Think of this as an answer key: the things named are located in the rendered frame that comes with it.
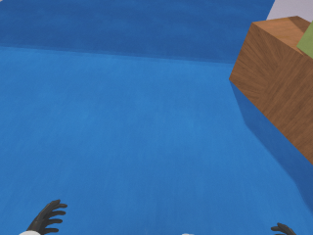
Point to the robot right hand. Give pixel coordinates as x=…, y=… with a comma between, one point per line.
x=282, y=228

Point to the pedestal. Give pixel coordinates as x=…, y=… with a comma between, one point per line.
x=277, y=78

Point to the carton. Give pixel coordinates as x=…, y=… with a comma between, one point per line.
x=305, y=44

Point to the robot left hand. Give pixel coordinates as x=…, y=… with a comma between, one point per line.
x=42, y=220

